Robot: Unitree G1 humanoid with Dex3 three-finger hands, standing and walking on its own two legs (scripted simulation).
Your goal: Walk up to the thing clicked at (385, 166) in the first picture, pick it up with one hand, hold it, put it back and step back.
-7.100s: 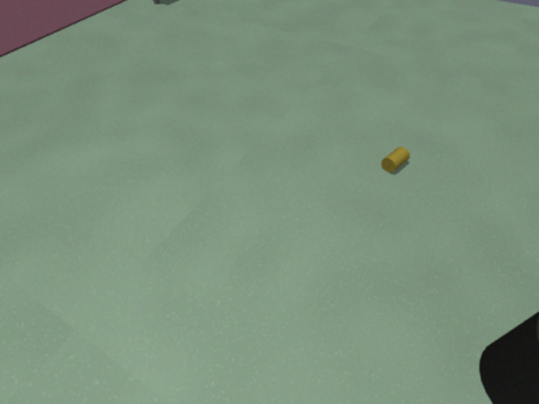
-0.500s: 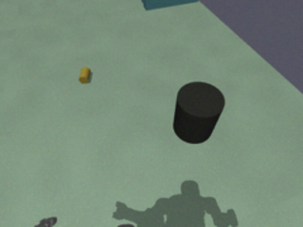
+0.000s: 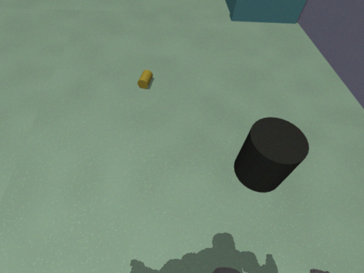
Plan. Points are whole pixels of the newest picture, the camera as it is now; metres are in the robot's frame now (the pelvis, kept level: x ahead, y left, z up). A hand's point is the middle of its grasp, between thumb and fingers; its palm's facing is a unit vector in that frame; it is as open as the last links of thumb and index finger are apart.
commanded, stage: walk up
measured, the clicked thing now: (145, 79) +1.55 +0.26 -0.72
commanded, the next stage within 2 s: stand in 1.10 s
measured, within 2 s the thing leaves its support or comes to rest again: neither
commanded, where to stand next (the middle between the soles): +0.06 -0.03 m, yaw +10 degrees
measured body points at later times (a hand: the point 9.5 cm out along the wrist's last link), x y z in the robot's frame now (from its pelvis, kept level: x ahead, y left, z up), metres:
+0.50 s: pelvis +0.00 -0.01 -0.01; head +0.02 +0.01 +0.44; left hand +0.03 +0.32 -0.13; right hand +0.12 -0.30 -0.12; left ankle -0.01 +0.11 -0.73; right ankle +0.00 -0.16 -0.71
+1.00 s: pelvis -0.01 -0.03 +0.01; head +0.01 -0.02 +0.46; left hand +0.03 +0.29 -0.12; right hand +0.15 -0.30 -0.11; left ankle -0.01 +0.11 -0.73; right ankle +0.02 -0.16 -0.73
